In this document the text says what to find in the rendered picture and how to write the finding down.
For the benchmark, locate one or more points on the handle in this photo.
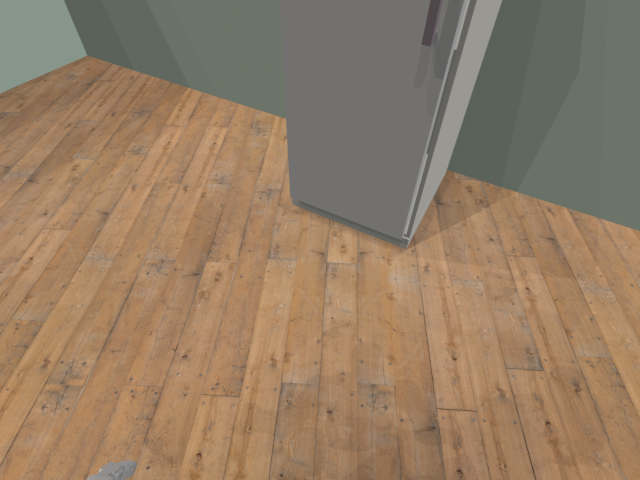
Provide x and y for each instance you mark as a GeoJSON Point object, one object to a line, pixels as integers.
{"type": "Point", "coordinates": [431, 22]}

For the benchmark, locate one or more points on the fridge door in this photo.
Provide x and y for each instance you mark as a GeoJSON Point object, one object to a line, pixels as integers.
{"type": "Point", "coordinates": [361, 99]}

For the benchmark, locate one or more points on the left robot hand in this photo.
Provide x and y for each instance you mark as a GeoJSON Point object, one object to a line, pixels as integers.
{"type": "Point", "coordinates": [115, 471]}

